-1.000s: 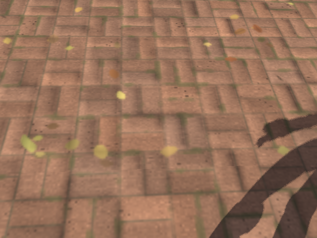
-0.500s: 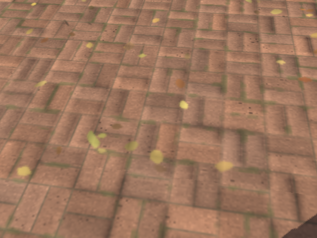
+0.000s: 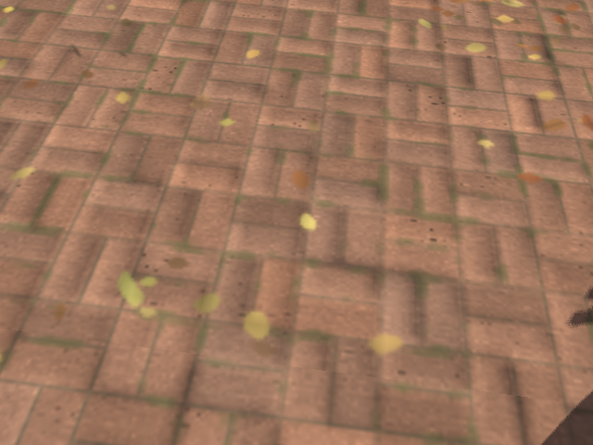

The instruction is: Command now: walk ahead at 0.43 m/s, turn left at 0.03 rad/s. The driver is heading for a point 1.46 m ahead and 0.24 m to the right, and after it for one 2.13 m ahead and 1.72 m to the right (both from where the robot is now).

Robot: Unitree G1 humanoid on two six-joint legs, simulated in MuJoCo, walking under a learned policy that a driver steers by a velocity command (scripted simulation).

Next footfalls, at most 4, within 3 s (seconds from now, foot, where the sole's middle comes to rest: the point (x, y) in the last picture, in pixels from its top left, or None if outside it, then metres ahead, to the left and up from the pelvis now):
0.16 right None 0.25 -0.14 -0.78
0.72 left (243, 412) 0.57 0.08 -0.78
1.22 right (337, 299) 0.86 -0.17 -0.78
1.78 left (249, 213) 1.16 0.06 -0.78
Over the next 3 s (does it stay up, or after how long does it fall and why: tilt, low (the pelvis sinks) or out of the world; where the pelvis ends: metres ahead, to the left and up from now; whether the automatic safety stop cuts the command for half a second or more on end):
stays up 1.65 -0.17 0.00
